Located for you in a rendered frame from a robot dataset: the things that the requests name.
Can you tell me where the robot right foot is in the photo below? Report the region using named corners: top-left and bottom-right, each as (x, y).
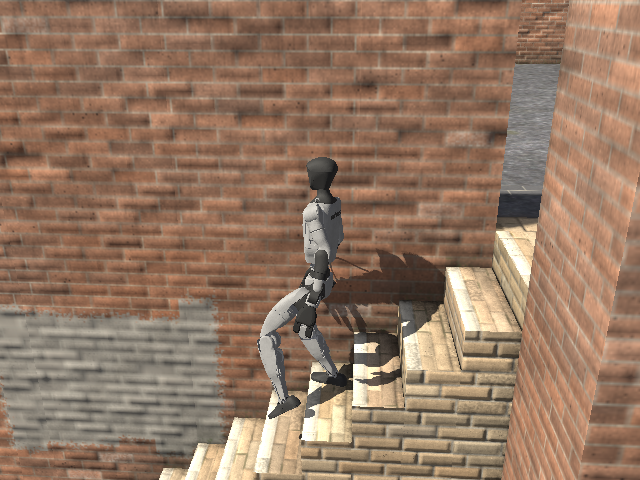
top-left (311, 371), bottom-right (347, 387)

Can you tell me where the left robot hand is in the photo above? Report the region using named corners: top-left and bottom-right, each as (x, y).
top-left (293, 304), bottom-right (317, 338)

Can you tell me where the right robot shin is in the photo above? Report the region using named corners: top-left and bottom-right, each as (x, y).
top-left (298, 323), bottom-right (339, 378)

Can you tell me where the robot left upper arm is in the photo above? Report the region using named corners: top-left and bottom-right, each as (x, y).
top-left (302, 203), bottom-right (333, 262)

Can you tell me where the right robot hand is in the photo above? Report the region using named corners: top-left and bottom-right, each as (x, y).
top-left (299, 267), bottom-right (311, 288)

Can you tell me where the left robot forearm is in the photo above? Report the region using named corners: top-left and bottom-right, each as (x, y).
top-left (305, 250), bottom-right (330, 308)

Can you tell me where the robot right upper arm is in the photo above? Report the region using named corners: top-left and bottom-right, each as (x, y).
top-left (335, 197), bottom-right (344, 244)

